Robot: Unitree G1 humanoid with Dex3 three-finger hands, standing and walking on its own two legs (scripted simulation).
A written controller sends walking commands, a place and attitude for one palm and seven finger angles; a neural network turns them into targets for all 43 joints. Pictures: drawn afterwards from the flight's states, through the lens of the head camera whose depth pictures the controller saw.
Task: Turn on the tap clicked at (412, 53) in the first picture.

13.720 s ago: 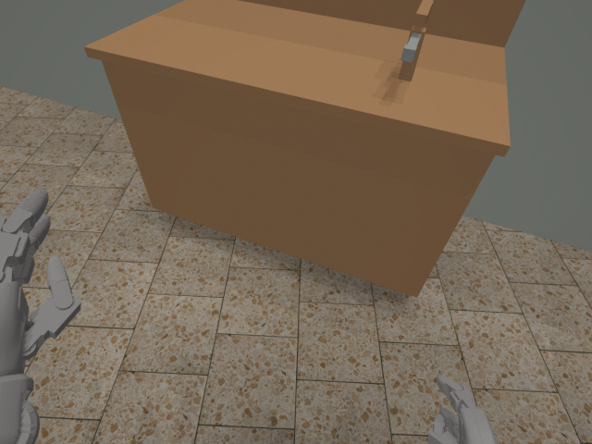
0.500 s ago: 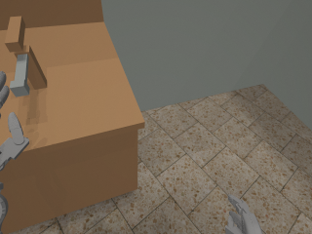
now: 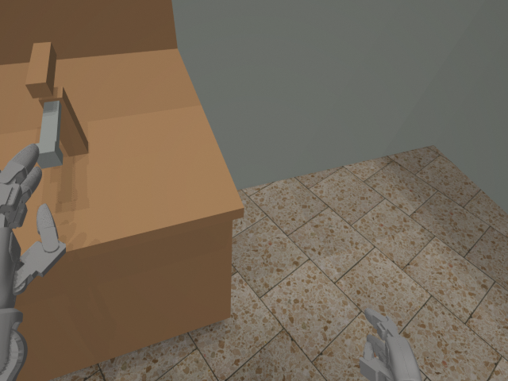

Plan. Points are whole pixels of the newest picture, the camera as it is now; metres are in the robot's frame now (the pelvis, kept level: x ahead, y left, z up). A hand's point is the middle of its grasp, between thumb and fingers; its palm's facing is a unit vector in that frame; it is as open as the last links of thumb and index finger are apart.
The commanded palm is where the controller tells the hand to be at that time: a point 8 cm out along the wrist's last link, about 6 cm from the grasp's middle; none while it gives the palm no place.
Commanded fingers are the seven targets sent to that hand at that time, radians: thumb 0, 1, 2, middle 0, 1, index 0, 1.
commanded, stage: look again from close up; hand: left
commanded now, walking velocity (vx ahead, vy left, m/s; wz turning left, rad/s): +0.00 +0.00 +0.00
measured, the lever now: (48, 154) +0.37 +0.35 +0.15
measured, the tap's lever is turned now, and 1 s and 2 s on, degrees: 0 0 0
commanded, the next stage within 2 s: come to a stop and stand still in 0.06 s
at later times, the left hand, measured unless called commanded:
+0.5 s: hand (95, 251) +0.23 +0.22 +0.14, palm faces +0.29 -0.87 -0.40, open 7.5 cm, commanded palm +0.16 +0.27 +0.17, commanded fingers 0.00 0.90 0.90 -0.20 -0.30 -0.20 -0.30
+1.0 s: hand (84, 234) +0.24 +0.24 +0.15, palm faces +0.35 -0.86 -0.38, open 7.4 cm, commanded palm +0.18 +0.27 +0.17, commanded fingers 0.00 0.90 0.90 -0.20 -0.30 -0.20 -0.30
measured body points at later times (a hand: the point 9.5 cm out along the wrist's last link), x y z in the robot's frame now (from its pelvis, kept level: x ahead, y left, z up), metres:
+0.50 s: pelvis +0.00 -0.01 +0.00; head +0.03 -0.01 +0.45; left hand +0.20 +0.26 +0.17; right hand +0.17 -0.24 -0.08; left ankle +0.01 +0.07 -0.74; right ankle -0.01 -0.15 -0.74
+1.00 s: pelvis +0.02 -0.01 +0.00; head +0.04 +0.01 +0.45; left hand +0.22 +0.28 +0.17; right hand +0.21 -0.23 -0.06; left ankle +0.01 +0.07 -0.74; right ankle -0.01 -0.15 -0.74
